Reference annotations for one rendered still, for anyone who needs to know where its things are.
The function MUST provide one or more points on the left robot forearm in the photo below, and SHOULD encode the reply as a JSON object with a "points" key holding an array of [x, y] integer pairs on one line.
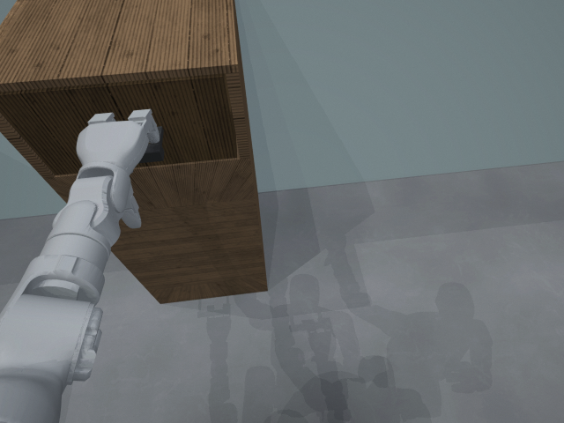
{"points": [[75, 254]]}

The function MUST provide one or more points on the cabinet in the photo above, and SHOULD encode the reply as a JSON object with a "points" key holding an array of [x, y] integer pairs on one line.
{"points": [[201, 234]]}

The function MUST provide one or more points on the left robot hand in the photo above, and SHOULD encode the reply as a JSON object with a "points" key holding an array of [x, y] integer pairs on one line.
{"points": [[120, 143]]}

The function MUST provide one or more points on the drawer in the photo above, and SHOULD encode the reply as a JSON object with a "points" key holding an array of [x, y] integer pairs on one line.
{"points": [[195, 113]]}

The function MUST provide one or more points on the robot left upper arm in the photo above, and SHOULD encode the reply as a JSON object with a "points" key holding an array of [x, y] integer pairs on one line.
{"points": [[46, 343]]}

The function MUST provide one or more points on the handle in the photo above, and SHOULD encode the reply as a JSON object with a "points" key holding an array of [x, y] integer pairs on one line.
{"points": [[154, 152]]}

